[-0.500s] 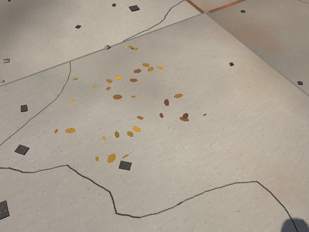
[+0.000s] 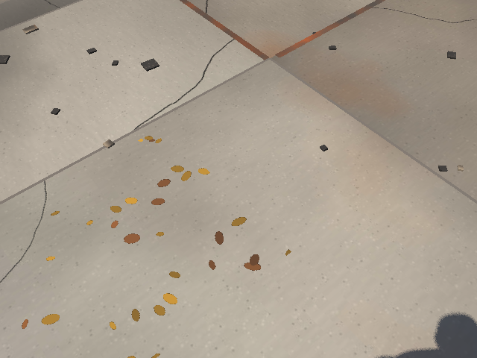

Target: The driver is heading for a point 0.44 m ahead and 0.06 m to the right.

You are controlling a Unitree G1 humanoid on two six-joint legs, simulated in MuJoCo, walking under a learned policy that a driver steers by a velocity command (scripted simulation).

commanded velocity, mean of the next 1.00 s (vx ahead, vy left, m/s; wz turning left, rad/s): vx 0.29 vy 0.00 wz -0.32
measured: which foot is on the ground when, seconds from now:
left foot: up 0.00-0.26, down 0.28-0.72, up 0.74-0.96, down 0.98-1.00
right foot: down 0.00-0.28, up 0.30-0.68, down 0.70-1.00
